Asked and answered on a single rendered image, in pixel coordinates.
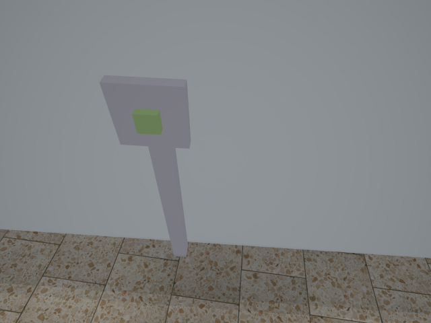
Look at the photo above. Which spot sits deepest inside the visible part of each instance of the panel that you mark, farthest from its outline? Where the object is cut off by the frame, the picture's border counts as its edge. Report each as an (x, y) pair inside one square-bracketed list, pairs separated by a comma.
[(123, 94)]

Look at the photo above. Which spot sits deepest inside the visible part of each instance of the button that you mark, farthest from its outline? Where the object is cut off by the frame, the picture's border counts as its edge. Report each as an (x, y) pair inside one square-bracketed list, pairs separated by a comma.
[(147, 121)]

